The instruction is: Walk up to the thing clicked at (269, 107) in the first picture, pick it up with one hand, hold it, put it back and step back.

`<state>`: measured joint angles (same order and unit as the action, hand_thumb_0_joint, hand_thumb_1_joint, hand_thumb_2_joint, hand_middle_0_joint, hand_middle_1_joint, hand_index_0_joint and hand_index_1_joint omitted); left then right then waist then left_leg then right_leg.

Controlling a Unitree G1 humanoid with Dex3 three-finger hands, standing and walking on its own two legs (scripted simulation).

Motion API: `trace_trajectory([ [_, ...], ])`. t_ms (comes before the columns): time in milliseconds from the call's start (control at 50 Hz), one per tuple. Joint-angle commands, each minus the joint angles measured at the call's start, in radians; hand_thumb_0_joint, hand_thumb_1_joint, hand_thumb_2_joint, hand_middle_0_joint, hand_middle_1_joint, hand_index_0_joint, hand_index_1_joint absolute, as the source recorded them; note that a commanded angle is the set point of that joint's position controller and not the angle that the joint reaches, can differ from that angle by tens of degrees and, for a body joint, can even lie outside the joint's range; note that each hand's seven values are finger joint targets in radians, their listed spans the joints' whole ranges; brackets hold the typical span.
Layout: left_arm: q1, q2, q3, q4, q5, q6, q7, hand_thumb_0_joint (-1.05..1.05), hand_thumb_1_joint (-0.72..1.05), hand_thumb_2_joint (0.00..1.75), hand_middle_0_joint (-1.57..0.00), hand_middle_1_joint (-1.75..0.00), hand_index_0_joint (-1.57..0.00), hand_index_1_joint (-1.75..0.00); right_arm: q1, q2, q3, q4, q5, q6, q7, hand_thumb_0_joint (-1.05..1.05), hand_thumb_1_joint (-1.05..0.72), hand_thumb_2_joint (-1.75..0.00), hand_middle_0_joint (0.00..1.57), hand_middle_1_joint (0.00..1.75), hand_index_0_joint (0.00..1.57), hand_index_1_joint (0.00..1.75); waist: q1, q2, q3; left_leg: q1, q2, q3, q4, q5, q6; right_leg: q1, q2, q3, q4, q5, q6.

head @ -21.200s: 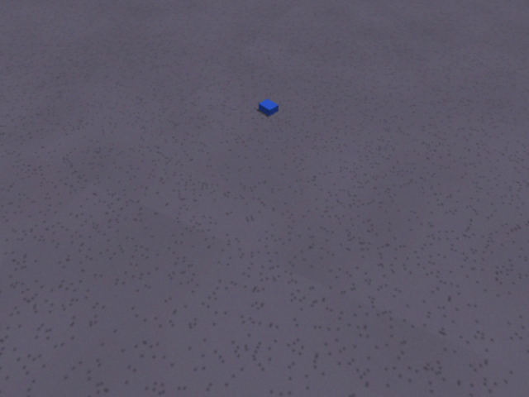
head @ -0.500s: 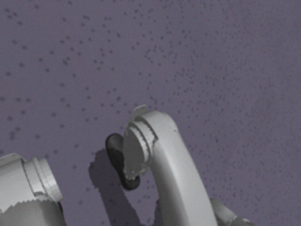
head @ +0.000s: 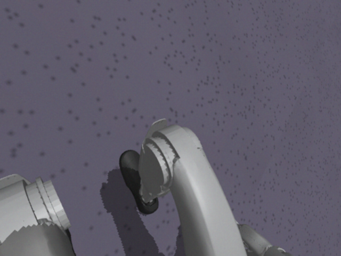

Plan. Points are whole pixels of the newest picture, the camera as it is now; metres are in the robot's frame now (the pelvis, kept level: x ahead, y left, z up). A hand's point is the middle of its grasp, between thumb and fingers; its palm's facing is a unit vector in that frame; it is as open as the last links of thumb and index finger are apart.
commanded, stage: close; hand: left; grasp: from above
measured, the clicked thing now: out of the picture +0.47 +0.34 -0.30
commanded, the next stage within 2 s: settle in 0.02 s
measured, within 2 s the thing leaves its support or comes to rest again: leaves its support in 0.42 s
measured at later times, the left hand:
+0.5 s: hand out of the picture +0.46 +0.35 -0.24, palm faces -0.40 -0.17 -0.90, open 10.6 cm
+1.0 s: hand out of the picture +0.45 +0.35 -0.15, palm faces -0.44 -0.12 -0.89, open 10.6 cm
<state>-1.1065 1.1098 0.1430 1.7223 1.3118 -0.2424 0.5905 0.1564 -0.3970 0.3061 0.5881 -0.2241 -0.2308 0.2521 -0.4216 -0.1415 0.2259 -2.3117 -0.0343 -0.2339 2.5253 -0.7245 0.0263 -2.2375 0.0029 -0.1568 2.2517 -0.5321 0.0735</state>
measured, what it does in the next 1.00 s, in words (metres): stands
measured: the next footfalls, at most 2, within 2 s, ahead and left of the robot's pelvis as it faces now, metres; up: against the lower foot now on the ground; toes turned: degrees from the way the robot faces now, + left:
none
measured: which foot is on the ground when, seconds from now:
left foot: down 0.00-1.00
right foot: down 0.00-1.00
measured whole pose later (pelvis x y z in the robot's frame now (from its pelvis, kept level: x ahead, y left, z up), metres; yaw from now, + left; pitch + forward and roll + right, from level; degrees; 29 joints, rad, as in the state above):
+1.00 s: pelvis +0.01 -0.01 +0.02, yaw +6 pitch +34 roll -11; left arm -1.01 0.84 0.08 1.43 1.24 -0.19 0.33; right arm 0.17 -0.34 0.13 0.63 -0.13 -0.10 0.22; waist -0.30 0.01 0.00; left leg -2.30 -0.05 -0.14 2.41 -0.70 0.01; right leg -2.26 -0.04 -0.08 2.22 -0.56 0.05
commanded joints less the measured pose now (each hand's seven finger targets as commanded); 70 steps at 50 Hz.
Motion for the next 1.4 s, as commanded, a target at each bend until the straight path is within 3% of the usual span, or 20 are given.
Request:
trace_trajectory([
  [0,-0.203,0.22,-0.003,-0.105,-0.009,0.011,0.017,0.0,0.64,0.58,-1.06,-0.39,-1.02,-0.43,0.214,-0.352,-0.116,0.034,0.002,0.003,-0.01,0.0,-0.89,-0.9,0.2,0.3,0.2,0.3,-0.064,0.574,-0.629,0.511,0.052,0.056,-0.308,0.246,-0.038,0.323,0.02,-0.105,-0.131,0.135,-0.091],
  [120,-0.2,0.224,-0.001,-0.102,-0.012,0.008,0.006,0.0,0.68,0.6,-1.15,-0.4,-1.11,-0.44,0.214,-0.349,-0.111,0.024,0.004,0.01,-0.014,0.0,-0.9,-0.9,0.2,0.3,0.2,0.3,-0.067,0.562,-0.622,0.491,0.051,0.058,-0.311,0.239,-0.036,0.343,0.021,-0.104,-0.135,0.132,-0.094],
  [180,-0.208,0.235,0.0,-0.126,-0.012,0.012,0.002,0.0,0.75,0.62,-1.2,-0.4,-1.16,-0.45,0.216,-0.352,-0.121,0.024,0.008,0.011,-0.018,0.0,-0.9,-0.9,0.2,0.3,0.2,0.3,-0.056,0.577,-0.648,0.499,0.046,0.069,-0.311,0.23,-0.033,0.35,0.025,-0.101,-0.135,0.132,-0.094],
  [220,-0.198,0.252,0.032,-0.146,-0.017,0.019,-0.003,0.0,0.77,0.63,-1.21,-0.39,-1.17,-0.44,0.213,-0.346,-0.116,0.035,0.009,0.015,-0.016,0.0,-0.9,-0.9,0.2,0.3,0.2,0.3,-0.036,0.6,-0.649,0.519,0.052,0.054,-0.314,0.257,-0.045,0.314,0.015,-0.105,-0.129,0.128,-0.098],
  [260,-0.196,0.237,0.02,-0.156,-0.019,0.022,-0.013,0.0,0.79,0.64,-1.24,-0.39,-1.2,-0.44,0.221,-0.345,-0.122,0.026,0.008,0.016,-0.015,0.0,-0.9,-0.9,0.2,0.3,0.2,0.3,-0.049,0.583,-0.658,0.521,0.048,0.067,-0.309,0.252,-0.039,0.341,0.019,-0.099,-0.134,0.137,-0.096],
  [320,-0.189,0.264,0.06,-0.226,-0.018,0.024,-0.013,0.0,0.82,0.63,-1.26,-0.4,-1.22,-0.44,0.22,-0.349,-0.149,0.029,0.011,0.021,-0.014,0.0,-0.9,-0.9,0.2,0.3,0.2,0.3,-0.003,0.656,-0.739,0.57,0.046,0.067,-0.323,0.29,-0.048,0.341,0.019,-0.097,-0.122,0.151,-0.106],
  [420,-0.203,0.228,0.078,-0.327,-0.027,0.03,-0.032,0.0,0.85,0.66,-1.27,-0.41,-1.23,-0.45,0.242,-0.336,-0.184,0.046,0.023,0.031,-0.006,0.0,-0.9,-0.9,0.2,0.3,0.2,0.3,0.007,0.687,-0.81,0.619,0.041,0.073,-0.317,0.359,-0.049,0.323,0.021,-0.096,-0.117,0.187,-0.106],
  [480,-0.204,0.114,0.022,-0.365,-0.047,0.037,-0.063,0.0,0.88,0.67,-1.29,-0.42,-1.25,-0.46,0.224,-0.314,-0.2,0.034,0.033,0.036,0.002,0.0,-0.9,-0.9,0.2,0.3,0.2,0.3,0.011,0.666,-0.803,0.573,0.032,0.086,-0.333,0.314,-0.042,0.316,0.018,-0.09,-0.127,0.169,-0.111],
  [580,-0.168,0.074,0.005,-0.43,-0.064,0.057,-0.117,0.0,0.91,0.68,-1.29,-0.43,-1.26,-0.46,0.243,-0.296,-0.242,0.054,0.058,0.054,0.006,0.0,-0.89,-0.9,0.2,0.3,0.2,0.3,0.06,0.655,-0.846,0.573,0.023,0.101,-0.368,0.281,-0.035,0.284,0.012,-0.07,-0.136,0.144,-0.114],
  [660,-0.2,-0.016,-0.038,-0.462,-0.08,0.067,-0.154,0.0,0.91,0.65,-1.28,-0.41,-1.26,-0.44,0.257,-0.267,-0.257,0.075,0.071,0.077,0.007,0.0,-0.89,-0.9,0.2,0.3,0.2,0.3,0.063,0.644,-0.853,0.569,0.013,0.104,-0.393,0.266,-0.032,0.251,0.005,-0.061,-0.143,0.137,-0.113],
  [700,-0.198,0.013,-0.027,-0.469,-0.077,0.07,-0.169,0.0,0.89,0.64,-1.28,-0.41,-1.25,-0.44,0.25,-0.262,-0.261,0.06,0.078,0.085,0.002,0.0,-0.89,-0.9,0.2,0.3,0.2,0.3,0.068,0.598,-0.881,0.552,0.008,0.123,-0.385,0.263,-0.02,0.291,0.007,-0.047,-0.152,0.145,-0.113],
  [740,-0.208,-0.035,-0.053,-0.452,-0.083,0.066,-0.192,0.0,0.89,0.64,-1.29,-0.37,-1.25,-0.42,0.25,-0.245,-0.261,0.069,0.081,0.095,-0.002,0.0,-0.89,-0.9,0.2,0.3,0.2,0.3,0.056,0.565,-0.84,0.512,0.001,0.134,-0.396,0.222,-0.014,0.284,0.007,-0.038,-0.166,0.111,-0.117],
  [780,-0.221,-0.01,-0.037,-0.478,-0.085,0.066,-0.198,0.0,0.87,0.66,-1.28,-0.37,-1.24,-0.42,0.246,-0.247,-0.265,0.065,0.086,0.105,-0.014,0.0,-0.89,-0.9,0.2,0.3,0.2,0.3,0.075,0.56,-0.881,0.539,-0.002,0.132,-0.401,0.244,-0.014,0.282,0.001,-0.034,-0.17,0.128,-0.114],
  [940,-0.232,-0.021,-0.039,-0.449,-0.078,0.05,-0.228,0.0,0.87,0.68,-1.3,-0.35,-1.24,-0.41,0.251,-0.221,-0.275,0.051,0.095,0.137,-0.05,0.0,-0.89,-0.9,0.2,0.3,0.2,0.3,0.074,0.492,-0.879,0.478,-0.017,0.167,-0.415,0.189,-0.003,0.33,-0.002,-0.013,-0.206,0.075,-0.115],
  [1000,-0.259,0.003,-0.024,-0.498,-0.088,0.044,-0.236,0.0,0.84,0.68,-1.28,-0.34,-1.22,-0.41,0.255,-0.214,-0.277,0.05,0.098,0.145,-0.064,0.0,-0.89,-0.9,0.2,0.3,0.2,0.3,0.096,0.512,-0.955,0.499,-0.017,0.181,-0.423,0.216,-0.004,0.374,-0.005,-0.003,-0.213,0.095,-0.115],
  [1040,-0.223,-0.015,-0.033,-0.468,-0.087,0.046,-0.245,0.0,0.84,0.71,-1.3,-0.34,-1.23,-0.42,0.257,-0.203,-0.281,0.052,0.099,0.151,-0.07,0.0,-0.89,-0.9,0.2,0.3,0.2,0.3,0.099,0.507,-0.946,0.5,-0.016,0.188,-0.427,0.215,-0.005,0.381,-0.003,0.0,-0.219,0.09,-0.116],
  [1080,-0.24,0.018,-0.014,-0.491,-0.086,0.043,-0.245,0.0,0.84,0.72,-1.3,-0.34,-1.23,-0.41,0.266,-0.209,-0.289,0.057,0.104,0.16,-0.082,0.0,-0.89,-0.9,0.2,0.3,0.2,0.3,0.109,0.492,-0.955,0.476,-0.021,0.188,-0.434,0.194,-0.003,0.384,-0.005,0.003,-0.232,0.069,-0.119],
  [1180,-0.212,-0.024,-0.022,-0.522,-0.107,0.051,-0.272,0.0,0.78,0.64,-1.21,-0.27,-1.15,-0.33,0.29,-0.206,-0.306,0.064,0.113,0.17,-0.095,0.0,-0.87,-0.89,0.2,0.3,0.2,0.3,0.117,0.511,-0.979,0.542,-0.019,0.184,-0.459,0.23,-0.007,0.379,-0.012,0.007,-0.245,0.095,-0.121],
  [1200,-0.234,-0.006,-0.014,-0.574,-0.112,0.052,-0.274,0.0,0.76,0.59,-1.24,-0.31,-1.18,-0.37,0.286,-0.199,-0.306,0.062,0.116,0.176,-0.097,0.0,-0.9,-0.91,0.2,0.3,0.2,0.3,0.132,0.53,-1.036,0.562,-0.016,0.191,-0.467,0.252,-0.007,0.414,-0.012,0.011,-0.245,0.118,-0.118],
  [1380,-0.149,-0.04,-0.013,-0.692,-0.152,0.078,-0.348,0.0,0.8,0.65,-1.25,-0.3,-1.19,-0.37,0.287,-0.179,-0.355,0.052,0.151,0.21,-0.118,0.0,-0.89,-0.9,0.2,0.3,0.2,0.3,0.179,0.51,-1.061,0.625,-0.018,0.193,-0.554,0.229,-0.005,0.437,-0.019,0.037,-0.302,0.1,-0.126],
])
